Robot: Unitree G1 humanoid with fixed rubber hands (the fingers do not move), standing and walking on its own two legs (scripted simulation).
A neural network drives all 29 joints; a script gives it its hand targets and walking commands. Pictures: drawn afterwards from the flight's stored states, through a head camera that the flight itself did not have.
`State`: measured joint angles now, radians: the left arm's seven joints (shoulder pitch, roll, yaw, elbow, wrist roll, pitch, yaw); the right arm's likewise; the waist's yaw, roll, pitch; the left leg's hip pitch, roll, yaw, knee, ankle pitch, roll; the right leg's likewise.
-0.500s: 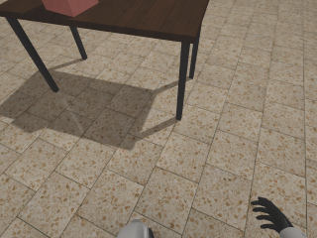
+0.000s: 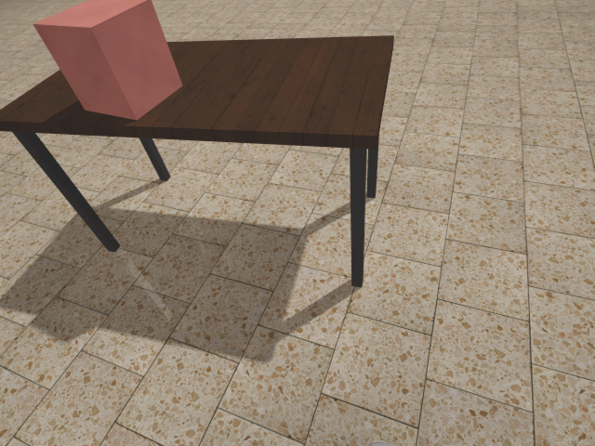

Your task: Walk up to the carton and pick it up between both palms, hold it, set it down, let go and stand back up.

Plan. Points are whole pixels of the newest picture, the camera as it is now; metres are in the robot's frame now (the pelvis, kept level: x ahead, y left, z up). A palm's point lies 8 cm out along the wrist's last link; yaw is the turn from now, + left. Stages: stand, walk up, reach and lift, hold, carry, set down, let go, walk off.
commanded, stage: walk up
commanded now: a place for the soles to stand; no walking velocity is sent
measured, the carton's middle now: (115, 58) +1.12 +0.53 +0.10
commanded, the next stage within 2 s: none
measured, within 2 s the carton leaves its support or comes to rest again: neither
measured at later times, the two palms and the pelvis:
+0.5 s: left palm out of the picture +0.16 +0.43 -0.12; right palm (426, 359) +0.28 -0.17 -0.09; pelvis +0.13 +0.13 -0.02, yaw +2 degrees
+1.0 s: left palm out of the picture +0.29 +0.53 -0.06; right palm (368, 345) +0.32 -0.09 -0.13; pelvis +0.24 +0.20 +0.00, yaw -5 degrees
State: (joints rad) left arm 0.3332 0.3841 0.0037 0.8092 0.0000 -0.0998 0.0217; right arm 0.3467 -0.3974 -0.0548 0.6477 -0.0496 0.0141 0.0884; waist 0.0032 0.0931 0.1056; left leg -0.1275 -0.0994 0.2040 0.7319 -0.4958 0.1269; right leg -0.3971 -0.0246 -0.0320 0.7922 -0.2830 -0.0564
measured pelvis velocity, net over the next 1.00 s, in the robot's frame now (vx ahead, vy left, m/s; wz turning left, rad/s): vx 0.24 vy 0.20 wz -0.08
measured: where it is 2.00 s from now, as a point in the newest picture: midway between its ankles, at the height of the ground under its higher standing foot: (224, 386)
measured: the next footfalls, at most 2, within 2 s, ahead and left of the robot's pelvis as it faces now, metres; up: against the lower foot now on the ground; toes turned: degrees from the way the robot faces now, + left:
left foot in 0.42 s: +0.28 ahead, +0.22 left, +0.00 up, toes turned +9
right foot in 0.94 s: +0.31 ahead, +0.09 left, +0.00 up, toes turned -8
